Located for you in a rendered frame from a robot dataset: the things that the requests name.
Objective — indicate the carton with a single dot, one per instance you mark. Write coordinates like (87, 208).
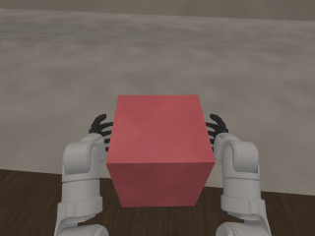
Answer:
(160, 153)

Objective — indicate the right robot upper arm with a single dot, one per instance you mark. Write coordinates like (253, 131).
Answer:
(241, 229)

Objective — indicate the left robot hand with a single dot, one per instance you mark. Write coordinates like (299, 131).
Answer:
(96, 128)

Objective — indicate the robot left forearm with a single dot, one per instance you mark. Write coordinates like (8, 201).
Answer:
(81, 199)

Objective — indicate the left robot upper arm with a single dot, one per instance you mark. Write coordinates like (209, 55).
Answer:
(84, 230)

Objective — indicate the robot right forearm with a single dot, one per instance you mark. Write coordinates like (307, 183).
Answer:
(241, 186)

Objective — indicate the right robot hand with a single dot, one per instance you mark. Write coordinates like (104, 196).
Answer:
(220, 127)

